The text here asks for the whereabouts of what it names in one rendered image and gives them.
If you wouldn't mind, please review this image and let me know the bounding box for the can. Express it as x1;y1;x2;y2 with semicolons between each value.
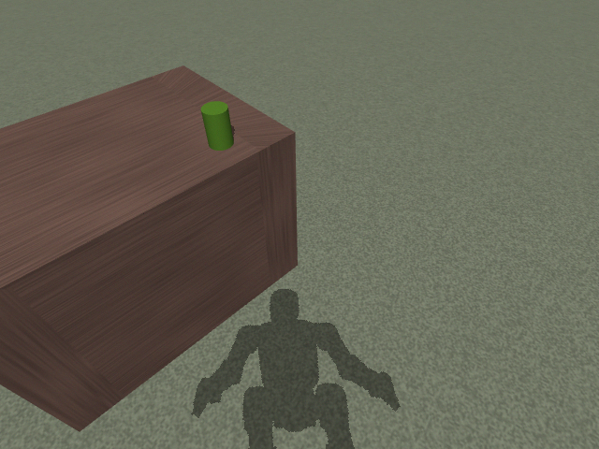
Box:
201;101;234;151

